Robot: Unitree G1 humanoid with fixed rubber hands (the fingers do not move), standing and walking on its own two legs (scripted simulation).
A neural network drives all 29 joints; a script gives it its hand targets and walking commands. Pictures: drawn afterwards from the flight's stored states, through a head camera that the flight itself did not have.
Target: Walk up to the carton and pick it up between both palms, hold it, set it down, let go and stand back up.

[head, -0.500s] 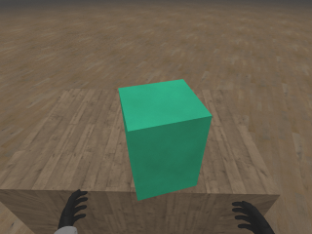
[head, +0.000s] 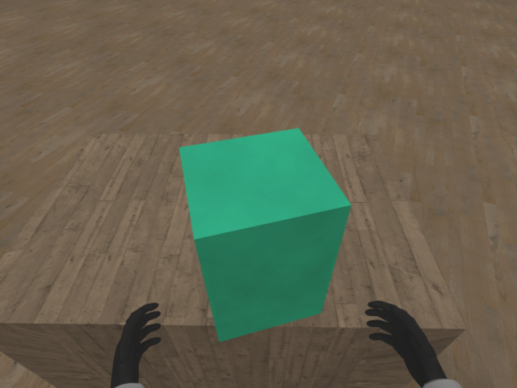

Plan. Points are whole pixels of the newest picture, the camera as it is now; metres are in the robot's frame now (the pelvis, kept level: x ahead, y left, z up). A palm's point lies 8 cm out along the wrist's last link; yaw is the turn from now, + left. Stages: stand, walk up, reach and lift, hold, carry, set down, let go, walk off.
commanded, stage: reach and lift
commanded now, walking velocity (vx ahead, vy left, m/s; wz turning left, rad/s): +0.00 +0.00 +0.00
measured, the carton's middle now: (257, 238) +0.37 +0.03 +0.04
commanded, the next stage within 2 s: none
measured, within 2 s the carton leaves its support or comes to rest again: neither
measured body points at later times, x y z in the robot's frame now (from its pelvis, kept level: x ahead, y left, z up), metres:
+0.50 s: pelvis -0.01 +0.00 +0.00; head -0.03 +0.00 +0.45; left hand +0.25 +0.20 +0.06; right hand +0.22 -0.21 +0.04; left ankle +0.01 +0.19 -0.73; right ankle +0.02 -0.06 -0.73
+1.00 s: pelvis -0.01 +0.00 +0.01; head -0.02 -0.01 +0.46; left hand +0.27 +0.23 +0.11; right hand +0.29 -0.18 +0.10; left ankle +0.01 +0.19 -0.73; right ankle +0.02 -0.06 -0.73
